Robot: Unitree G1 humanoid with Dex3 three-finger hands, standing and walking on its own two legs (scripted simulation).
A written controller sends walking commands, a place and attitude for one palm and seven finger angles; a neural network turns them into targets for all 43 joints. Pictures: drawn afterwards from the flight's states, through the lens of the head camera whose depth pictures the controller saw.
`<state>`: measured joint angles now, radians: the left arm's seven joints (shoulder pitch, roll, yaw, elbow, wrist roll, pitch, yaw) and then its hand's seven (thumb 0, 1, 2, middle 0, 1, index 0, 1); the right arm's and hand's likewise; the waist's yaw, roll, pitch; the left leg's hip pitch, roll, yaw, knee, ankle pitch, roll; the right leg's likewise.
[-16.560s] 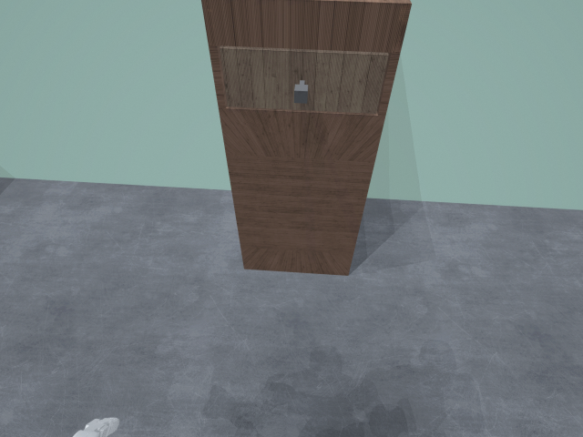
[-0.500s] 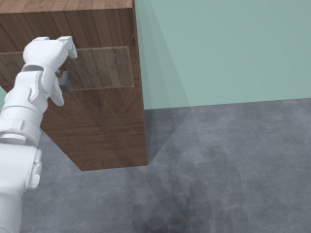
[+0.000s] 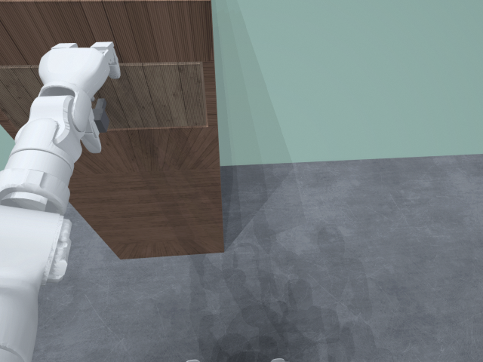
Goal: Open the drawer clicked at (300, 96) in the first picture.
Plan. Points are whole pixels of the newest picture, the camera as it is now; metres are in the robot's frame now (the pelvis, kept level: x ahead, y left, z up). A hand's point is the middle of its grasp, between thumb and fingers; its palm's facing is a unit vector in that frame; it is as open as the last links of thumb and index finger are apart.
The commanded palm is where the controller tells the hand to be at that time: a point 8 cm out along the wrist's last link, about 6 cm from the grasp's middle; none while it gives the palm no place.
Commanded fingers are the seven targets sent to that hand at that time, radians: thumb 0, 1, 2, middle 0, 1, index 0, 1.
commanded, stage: lower the fingers behind the handle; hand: left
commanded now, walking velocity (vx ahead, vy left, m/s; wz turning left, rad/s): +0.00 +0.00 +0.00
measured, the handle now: (98, 114) +0.55 +0.24 +0.08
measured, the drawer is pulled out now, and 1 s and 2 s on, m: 0.00 0.00 0.00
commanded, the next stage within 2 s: lift the fingers back up to retry in 0.90 s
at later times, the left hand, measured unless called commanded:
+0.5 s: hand (90, 99) +0.52 +0.22 +0.14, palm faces +0.05 +0.02 -1.00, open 13.7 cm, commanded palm +0.51 +0.26 +0.10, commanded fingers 0.00 -0.50 0.30 -0.30 -1.20 -0.30 -1.20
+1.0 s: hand (88, 113) +0.51 +0.24 +0.12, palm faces +0.00 +0.00 -1.00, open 13.8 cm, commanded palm +0.51 +0.26 +0.10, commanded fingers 0.00 -0.50 0.30 -0.30 -1.20 -0.30 -1.20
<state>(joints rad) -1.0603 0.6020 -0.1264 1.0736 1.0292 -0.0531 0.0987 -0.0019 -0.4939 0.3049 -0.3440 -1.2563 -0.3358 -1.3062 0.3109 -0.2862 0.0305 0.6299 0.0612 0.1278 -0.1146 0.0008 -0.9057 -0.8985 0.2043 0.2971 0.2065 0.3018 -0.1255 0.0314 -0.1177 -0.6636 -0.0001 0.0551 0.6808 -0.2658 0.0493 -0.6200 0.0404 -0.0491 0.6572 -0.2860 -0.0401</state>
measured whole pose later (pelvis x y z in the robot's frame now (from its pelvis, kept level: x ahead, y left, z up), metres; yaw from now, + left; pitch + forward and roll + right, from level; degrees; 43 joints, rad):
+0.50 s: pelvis -0.01 +0.01 -0.01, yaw +0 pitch +16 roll -1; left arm -1.09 0.63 -0.16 1.01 1.02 -0.03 0.07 0.00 -0.49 0.30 -0.33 -1.28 -0.30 -1.33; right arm 0.32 -0.28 0.04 0.62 0.07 0.14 -0.12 0.00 -0.91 -0.90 0.20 0.30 0.21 0.30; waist -0.14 0.03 -0.11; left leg -0.75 -0.01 0.06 0.75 -0.28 0.06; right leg -0.71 0.03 -0.05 0.73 -0.30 -0.03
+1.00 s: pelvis -0.01 +0.01 -0.02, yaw +0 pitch +16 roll -2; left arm -1.07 0.63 -0.15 1.02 1.01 -0.03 0.05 0.00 -0.49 0.30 -0.32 -1.23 -0.27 -1.33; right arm 0.31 -0.28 0.05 0.59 0.07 0.15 -0.13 0.00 -0.91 -0.90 0.21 0.30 0.21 0.30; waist -0.14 0.03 -0.12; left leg -0.79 -0.01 0.06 0.79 -0.29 0.07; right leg -0.74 0.03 -0.05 0.76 -0.31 -0.02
